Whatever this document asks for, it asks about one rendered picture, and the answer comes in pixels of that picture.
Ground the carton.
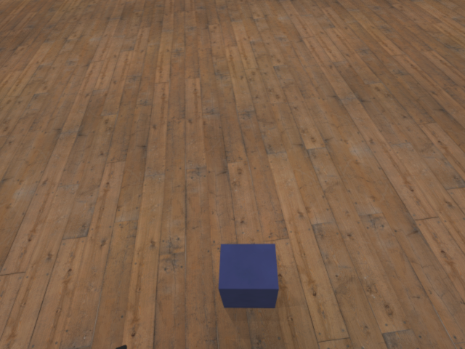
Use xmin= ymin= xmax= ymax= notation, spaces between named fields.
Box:
xmin=219 ymin=244 xmax=279 ymax=308

